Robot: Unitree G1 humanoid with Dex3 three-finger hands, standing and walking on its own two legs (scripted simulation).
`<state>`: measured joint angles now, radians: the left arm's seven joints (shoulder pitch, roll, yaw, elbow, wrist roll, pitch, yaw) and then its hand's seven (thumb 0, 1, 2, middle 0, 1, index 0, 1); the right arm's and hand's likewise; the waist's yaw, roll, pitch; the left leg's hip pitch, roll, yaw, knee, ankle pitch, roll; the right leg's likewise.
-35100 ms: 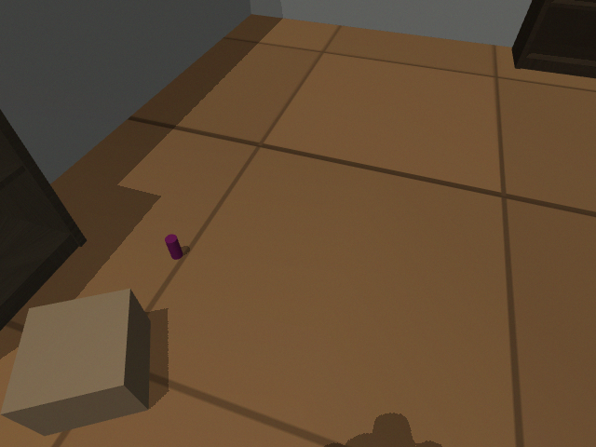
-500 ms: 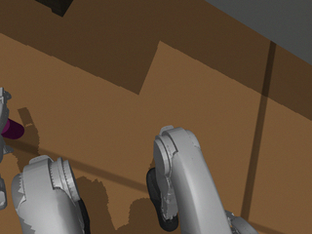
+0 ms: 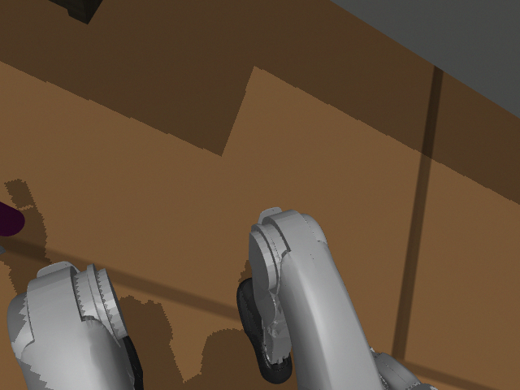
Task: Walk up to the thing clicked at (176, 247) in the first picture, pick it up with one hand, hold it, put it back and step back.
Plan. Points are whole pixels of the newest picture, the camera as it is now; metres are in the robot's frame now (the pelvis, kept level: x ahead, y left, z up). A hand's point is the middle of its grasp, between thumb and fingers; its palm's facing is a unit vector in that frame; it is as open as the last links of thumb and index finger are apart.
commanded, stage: close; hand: left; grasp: from above
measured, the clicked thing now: out of the picture +0.41 +0.30 -0.24
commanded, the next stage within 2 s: settle in 1.42 s
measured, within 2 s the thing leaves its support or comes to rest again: leaves its support in 1.78 s
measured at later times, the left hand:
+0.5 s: hand out of the picture +0.40 +0.31 -0.21, palm faces -0.42 -0.15 -0.89, open 11.4 cm
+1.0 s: hand out of the picture +0.40 +0.31 -0.21, palm faces -0.43 -0.15 -0.89, open 9.3 cm
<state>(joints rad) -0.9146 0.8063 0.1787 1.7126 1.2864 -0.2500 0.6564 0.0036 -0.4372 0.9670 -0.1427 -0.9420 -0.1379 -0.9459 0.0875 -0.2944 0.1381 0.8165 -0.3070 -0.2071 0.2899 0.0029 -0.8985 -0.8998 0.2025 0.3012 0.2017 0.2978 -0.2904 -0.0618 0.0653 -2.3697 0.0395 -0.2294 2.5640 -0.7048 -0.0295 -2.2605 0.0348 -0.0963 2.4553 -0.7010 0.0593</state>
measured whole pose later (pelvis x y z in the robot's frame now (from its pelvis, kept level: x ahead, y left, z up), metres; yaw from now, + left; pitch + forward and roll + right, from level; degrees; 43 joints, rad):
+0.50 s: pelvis +0.00 +0.00 +0.00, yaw -1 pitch +27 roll -11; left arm -0.91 0.82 0.17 1.73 1.30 -0.26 0.68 0.00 -0.11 0.75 -0.39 -0.81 -0.41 -0.79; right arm 0.09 -0.31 0.15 0.81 -0.31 -0.23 0.31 0.00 -0.90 -0.90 0.20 0.30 0.20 0.30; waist -0.29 -0.07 0.06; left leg -2.37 0.04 -0.24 2.57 -0.70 -0.02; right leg -2.25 0.04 -0.11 2.44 -0.69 0.06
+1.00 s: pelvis +0.00 +0.00 +0.00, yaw -1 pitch +27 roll -10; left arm -0.90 0.80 0.16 1.72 1.28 -0.25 0.68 0.00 0.14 0.59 -0.60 -0.66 -0.62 -0.64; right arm 0.09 -0.30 0.16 0.80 -0.31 -0.23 0.31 0.00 -0.91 -0.90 0.20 0.30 0.20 0.30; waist -0.28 -0.06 0.06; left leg -2.36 0.04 -0.24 2.56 -0.70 -0.03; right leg -2.25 0.04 -0.11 2.44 -0.69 0.06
